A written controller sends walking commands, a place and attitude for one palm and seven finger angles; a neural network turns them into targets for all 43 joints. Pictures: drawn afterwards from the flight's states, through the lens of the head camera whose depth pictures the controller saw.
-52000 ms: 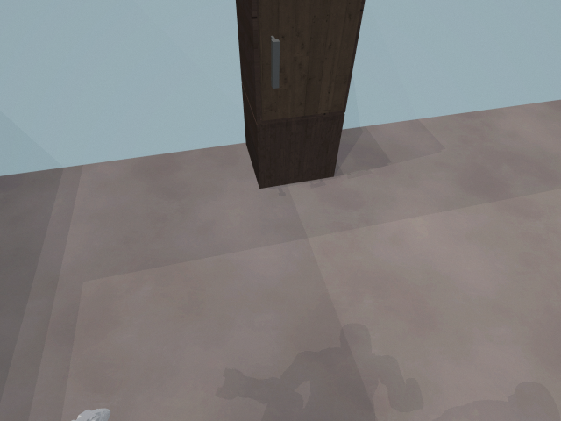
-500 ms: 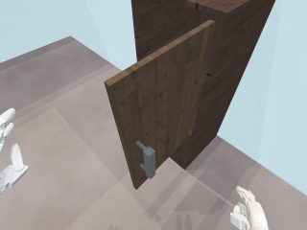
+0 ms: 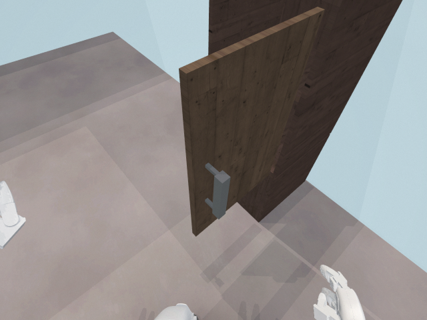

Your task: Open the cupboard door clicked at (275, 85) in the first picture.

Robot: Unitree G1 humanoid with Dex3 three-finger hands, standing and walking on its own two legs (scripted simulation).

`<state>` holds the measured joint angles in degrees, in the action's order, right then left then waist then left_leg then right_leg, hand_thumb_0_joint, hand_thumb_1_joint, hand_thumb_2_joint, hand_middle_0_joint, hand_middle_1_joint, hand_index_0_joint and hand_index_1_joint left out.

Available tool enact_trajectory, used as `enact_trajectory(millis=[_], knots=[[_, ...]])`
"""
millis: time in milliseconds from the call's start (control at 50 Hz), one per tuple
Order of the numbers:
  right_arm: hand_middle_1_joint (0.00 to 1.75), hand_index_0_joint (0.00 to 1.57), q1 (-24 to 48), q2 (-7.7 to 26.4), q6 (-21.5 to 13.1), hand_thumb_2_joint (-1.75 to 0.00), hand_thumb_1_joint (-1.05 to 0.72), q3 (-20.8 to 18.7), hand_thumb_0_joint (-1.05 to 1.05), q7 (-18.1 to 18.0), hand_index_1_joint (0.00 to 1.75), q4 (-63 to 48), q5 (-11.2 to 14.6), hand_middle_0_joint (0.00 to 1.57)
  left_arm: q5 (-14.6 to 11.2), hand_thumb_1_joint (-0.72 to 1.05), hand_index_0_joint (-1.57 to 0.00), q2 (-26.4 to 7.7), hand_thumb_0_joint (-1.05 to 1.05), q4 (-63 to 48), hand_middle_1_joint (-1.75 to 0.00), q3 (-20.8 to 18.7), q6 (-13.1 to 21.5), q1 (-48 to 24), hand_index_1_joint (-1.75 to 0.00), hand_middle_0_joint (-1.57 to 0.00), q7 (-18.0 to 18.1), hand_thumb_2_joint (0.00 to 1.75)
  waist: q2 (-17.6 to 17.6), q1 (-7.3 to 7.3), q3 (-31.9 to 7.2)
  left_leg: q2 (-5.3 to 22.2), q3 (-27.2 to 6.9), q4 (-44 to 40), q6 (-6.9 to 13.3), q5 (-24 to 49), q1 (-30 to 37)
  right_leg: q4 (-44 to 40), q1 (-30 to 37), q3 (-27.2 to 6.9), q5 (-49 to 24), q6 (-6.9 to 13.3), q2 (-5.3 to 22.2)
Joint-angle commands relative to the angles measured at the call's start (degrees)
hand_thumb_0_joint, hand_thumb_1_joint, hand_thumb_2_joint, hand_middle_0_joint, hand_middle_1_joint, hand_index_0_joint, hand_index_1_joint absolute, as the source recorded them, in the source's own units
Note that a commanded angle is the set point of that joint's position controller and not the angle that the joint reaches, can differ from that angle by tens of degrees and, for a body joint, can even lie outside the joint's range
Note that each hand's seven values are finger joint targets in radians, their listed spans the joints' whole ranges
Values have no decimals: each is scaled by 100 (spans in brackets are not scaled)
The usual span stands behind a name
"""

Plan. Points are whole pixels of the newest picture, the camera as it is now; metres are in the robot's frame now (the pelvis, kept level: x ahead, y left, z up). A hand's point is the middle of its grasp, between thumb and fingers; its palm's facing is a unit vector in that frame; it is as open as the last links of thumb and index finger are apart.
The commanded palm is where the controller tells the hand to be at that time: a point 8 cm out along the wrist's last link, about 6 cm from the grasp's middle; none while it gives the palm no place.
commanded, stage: step back with the hand held close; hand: left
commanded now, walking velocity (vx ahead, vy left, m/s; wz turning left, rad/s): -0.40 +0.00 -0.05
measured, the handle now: (214, 191) +0.41 +0.03 -0.07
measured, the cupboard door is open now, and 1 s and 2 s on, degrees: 92 92 92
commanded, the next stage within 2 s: stop stepping back and stand still in 0.46 s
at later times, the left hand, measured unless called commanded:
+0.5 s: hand (24, 261) +0.15 +0.23 +0.18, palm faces +0.30 -0.84 -0.46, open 7.4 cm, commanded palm +0.08 +0.28 +0.19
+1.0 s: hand out of the picture +0.08 +0.26 +0.17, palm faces +0.39 -0.82 -0.42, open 7.4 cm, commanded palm +0.01 +0.30 +0.19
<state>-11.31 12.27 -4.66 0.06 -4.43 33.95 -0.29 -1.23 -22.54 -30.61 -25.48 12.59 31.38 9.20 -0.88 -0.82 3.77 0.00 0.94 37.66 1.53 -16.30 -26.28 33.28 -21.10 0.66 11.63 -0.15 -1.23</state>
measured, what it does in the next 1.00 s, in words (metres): walks backwards: right foot, then left foot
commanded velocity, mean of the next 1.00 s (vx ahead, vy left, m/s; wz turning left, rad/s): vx -0.15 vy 0.00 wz -0.01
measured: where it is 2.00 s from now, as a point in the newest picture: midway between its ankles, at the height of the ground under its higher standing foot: outside the picture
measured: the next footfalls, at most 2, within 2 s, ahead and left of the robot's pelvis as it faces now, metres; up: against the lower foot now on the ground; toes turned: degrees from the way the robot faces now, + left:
right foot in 0.42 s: -0.16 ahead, -0.10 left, +0.00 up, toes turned -5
left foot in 0.88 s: -0.09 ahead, +0.12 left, +0.00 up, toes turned -1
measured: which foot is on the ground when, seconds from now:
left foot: down 0.00-0.68, up 0.70-0.86, down 0.88-1.00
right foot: down 0.00-0.12, up 0.14-0.40, down 0.42-1.00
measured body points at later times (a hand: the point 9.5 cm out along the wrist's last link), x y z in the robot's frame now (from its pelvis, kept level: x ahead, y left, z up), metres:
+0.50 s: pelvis -0.09 +0.00 +0.00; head -0.05 +0.01 +0.45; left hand +0.13 +0.27 +0.20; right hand +0.10 -0.23 -0.08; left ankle +0.10 +0.09 -0.72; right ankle -0.22 -0.10 -0.72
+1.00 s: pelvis -0.15 +0.01 +0.01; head -0.14 +0.02 +0.46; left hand +0.05 +0.30 +0.19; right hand -0.02 -0.25 -0.07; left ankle -0.12 +0.12 -0.72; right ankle -0.20 -0.09 -0.72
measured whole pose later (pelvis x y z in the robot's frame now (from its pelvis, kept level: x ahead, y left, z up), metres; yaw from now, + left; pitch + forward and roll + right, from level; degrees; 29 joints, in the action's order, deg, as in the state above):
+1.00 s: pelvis -0.15 +0.01 +0.01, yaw -4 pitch +0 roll +1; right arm -13.3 11.2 -8.1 -0.4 -4.9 38.0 0.2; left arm -1.9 -22.4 -26.5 -23.5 9.6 28.7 9.6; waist 2.9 0.6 0.8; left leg 0.1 3.3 29.8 0.5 -13.7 -15.8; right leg 32.7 -11.4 1.2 19.9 0.4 0.2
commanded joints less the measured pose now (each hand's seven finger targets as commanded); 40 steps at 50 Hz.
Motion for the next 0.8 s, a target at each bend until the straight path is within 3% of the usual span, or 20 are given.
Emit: enact_trajectory(millis=[0,60,100,140,220,300,340,380,460,500,520,540,560,580,620,640,660,680,720,780], knots=[[30,20,344,648,-214,-90,-90,-309,0,-45,30,-658,-1,20,-86,90,-20,-1217,0,-1108,-30,-571,295,-448,-30,-20,209,90,655,232,-851,-126,-63,156,-181,-337,1183,-1647,-755,-1132,632,451,1089],[30,20,521,757,-149,-90,-90,-291,0,-111,30,-763,40,20,-110,90,-20,-1369,0,-1211,-30,-720,331,-448,-30,-20,198,90,-130,189,-649,307,-648,-1162,-3,-969,596,-1084,-420,-545,1176,85,414],[30,20,728,886,-218,-90,-90,-295,0,-151,30,-901,-4,20,-26,90,-20,-1285,0,-1210,-30,-936,391,-238,-30,-20,160,90,-1590,58,-736,1422,-2010,-3067,494,-2764,-1543,1069,1648,-22,811,-146,-448],[30,20,667,744,-344,-90,-90,-394,0,-92,30,-876,-83,20,-26,90,-20,-1352,0,-1422,-30,-1004,429,-337,-30,-20,87,90,-1304,35,-1101,1879,-2350,-3278,769,-2305,-1273,2674,1560,-203,1214,-63,-586],[30,20,652,662,-518,-90,-90,-383,0,98,30,-627,-101,20,-198,90,-20,-1035,0,-1284,-30,-650,357,54,-30,-20,103,90,-1105,-10,-1244,1494,-1440,-2875,536,-1062,208,2144,698,-41,1855,67,-433],[30,20,468,625,-551,-90,-90,-306,0,128,30,-354,-169,20,-302,90,-20,-1032,0,-1350,-30,-411,338,-251,-30,-20,79,90,-1318,60,-1530,1378,-1112,-2885,168,132,1501,-129,760,105,2007,180,-350],[30,20,433,640,-438,-90,-90,-313,0,142,30,-310,-190,20,-297,90,-20,-1232,0,-1346,-30,-495,415,-449,-30,-20,25,90,-939,34,-1618,1249,-761,-2158,-92,1407,1964,-1639,815,-139,1102,319,-74],[30,20,408,542,-277,-90,-90,-273,0,128,30,-238,-175,20,-235,90,-20,-1584,0,-1343,-30,-693,526,-586,-30,-20,16,90,-215,140,-1706,822,-215,-805,-250,1922,2330,-1947,234,-907,-498,570,824],[30,20,899,627,-291,-90,-90,-257,0,-27,30,-677,95,20,-347,90,-20,-1778,0,-1010,-30,-941,417,-488,-30,-20,-37,90,1137,136,-1452,131,244,-276,-101,1393,2120,-1074,326,-166,-3877,-337,767],[30,20,941,600,-218,-90,-90,-157,0,-83,30,-770,60,20,-409,90,-20,-1719,0,-968,-30,-960,316,-41,-30,-20,-125,90,-123,136,-1523,330,-121,-928,61,3108,2476,-279,214,74,-3163,-338,287],[30,20,896,719,-204,-90,-90,-176,0,-55,30,-767,52,20,-458,90,-20,-1652,0,-1039,-30,-912,314,-138,-30,-20,-176,90,-912,101,-1495,700,-599,-1473,241,3530,2408,186,246,152,-1596,-339,-158],[30,20,893,733,-244,-90,-90,-204,0,0,30,-768,3,20,-520,90,-20,-1649,0,-1029,-30,-969,338,-80,-30,-20,-212,90,-1510,50,-1619,1215,-1127,-2153,488,2832,2180,775,286,62,1035,-243,-456],[30,20,808,712,-310,-90,-90,-260,0,54,30,-752,-66,20,-523,90,-20,-1597,0,-972,-30,-1024,294,137,-30,-20,-207,90,-1649,-46,-1643,1391,-1294,-2845,491,694,1391,1042,825,49,2442,-12,-531],[30,20,883,755,-391,-90,-90,-292,0,56,30,-804,-100,20,-532,90,-20,-1599,0,-1036,-30,-1065,269,226,-30,-20,-173,90,-1704,-94,-1380,1286,-1296,-3343,272,-1159,416,868,1435,176,2482,187,-597],[30,20,774,695,-322,-90,-90,-308,0,71,30,-856,-56,20,-507,90,-20,-1456,0,-964,-30,-1043,207,719,-30,-20,-113,90,-1280,-42,-1085,573,-267,-2552,-283,-1565,-322,-739,1871,408,2097,331,-492],[30,20,671,616,-255,-90,-90,-333,0,84,30,-864,36,20,-458,90,-20,-1577,0,-1045,-30,-1050,185,869,-30,-20,-96,90,127,80,-934,-104,370,-491,-491,-976,410,-2119,411,-637,2668,480,522],[30,20,621,625,-189,-90,-90,-363,0,86,30,-787,35,20,-412,90,-20,-1777,0,-1263,-30,-1108,159,722,-30,-20,-51,90,1385,49,-579,-461,54,1900,-545,-514,908,-3117,-1671,-2590,3769,924,2013],[30,20,629,709,-197,-90,-90,-403,0,100,30,-689,-35,20,-335,90,-20,-1796,0,-1249,-30,-1248,93,344,-30,-20,27,90,1420,2,-356,-336,-350,2966,-475,-473,208,-3147,-1969,-2982,3594,1268,2211],[30,20,373,469,-200,-90,-90,-222,0,4,30,-468,-20,20,-199,90,-20,-1242,0,-745,-30,-665,36,-185,-30,-20,74,90,479,268,-113,223,-318,2382,-363,-216,-89,-2250,-977,-1203,1827,777,1437],[30,20,541,645,-537,-90,-90,-235,0,-236,30,-376,39,20,-28,90,-20,-1128,0,-384,-30,-234,138,-1237,-30,-20,155,90,459,161,3,200,108,66,-155,-225,682,-1711,5,-770,96,536,1163]])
